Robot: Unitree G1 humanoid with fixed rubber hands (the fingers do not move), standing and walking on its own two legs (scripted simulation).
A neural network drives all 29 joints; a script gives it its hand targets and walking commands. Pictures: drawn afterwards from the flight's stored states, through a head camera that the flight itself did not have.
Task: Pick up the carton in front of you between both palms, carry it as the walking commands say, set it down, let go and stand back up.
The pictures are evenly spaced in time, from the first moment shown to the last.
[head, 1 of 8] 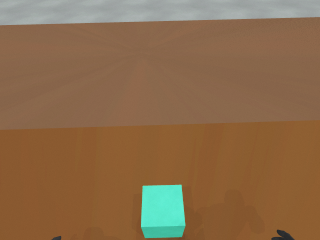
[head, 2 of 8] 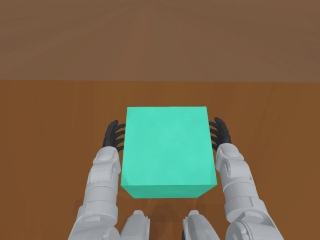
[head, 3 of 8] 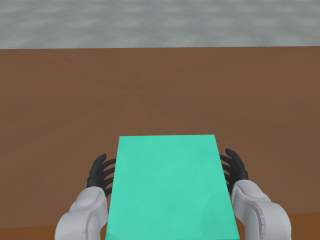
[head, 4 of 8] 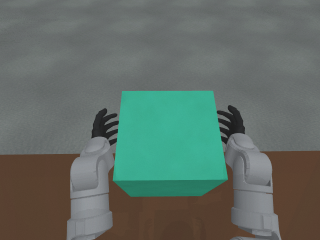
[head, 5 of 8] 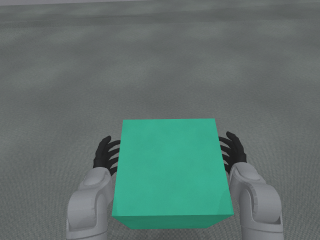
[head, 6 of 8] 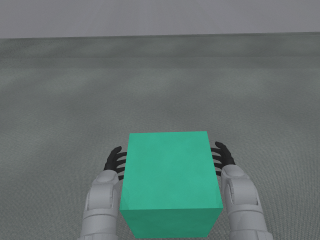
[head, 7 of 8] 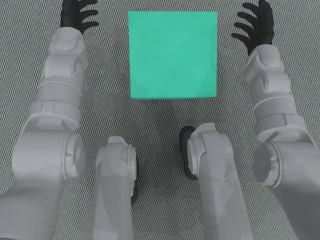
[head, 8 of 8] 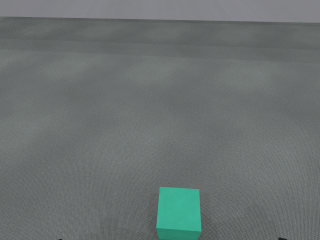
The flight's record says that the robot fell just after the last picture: no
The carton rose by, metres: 0.68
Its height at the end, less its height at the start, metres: -0.29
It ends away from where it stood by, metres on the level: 5.56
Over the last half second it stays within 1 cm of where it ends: yes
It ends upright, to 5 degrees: yes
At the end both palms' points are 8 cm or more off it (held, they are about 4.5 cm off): yes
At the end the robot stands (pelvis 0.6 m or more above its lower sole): yes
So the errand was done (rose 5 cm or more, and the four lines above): yes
